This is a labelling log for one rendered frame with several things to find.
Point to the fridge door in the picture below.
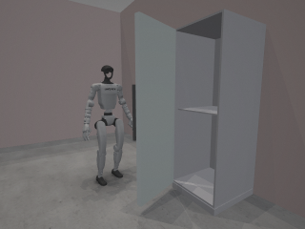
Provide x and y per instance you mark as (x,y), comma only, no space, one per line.
(155,51)

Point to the left robot upper arm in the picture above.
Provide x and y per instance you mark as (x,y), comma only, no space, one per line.
(120,94)

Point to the handle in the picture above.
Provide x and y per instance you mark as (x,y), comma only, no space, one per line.
(133,112)

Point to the right robot forearm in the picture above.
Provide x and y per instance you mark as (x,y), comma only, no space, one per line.
(88,113)

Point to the robot head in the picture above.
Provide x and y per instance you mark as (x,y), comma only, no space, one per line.
(107,69)

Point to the left robot forearm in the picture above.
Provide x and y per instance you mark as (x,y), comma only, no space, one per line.
(127,111)

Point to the right robot hand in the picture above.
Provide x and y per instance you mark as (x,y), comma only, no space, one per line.
(86,130)

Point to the left robot hand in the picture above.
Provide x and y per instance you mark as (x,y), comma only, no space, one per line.
(130,123)

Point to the right robot upper arm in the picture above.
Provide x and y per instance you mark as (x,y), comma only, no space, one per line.
(94,88)

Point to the robot left thigh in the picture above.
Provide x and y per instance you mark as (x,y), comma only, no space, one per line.
(119,134)

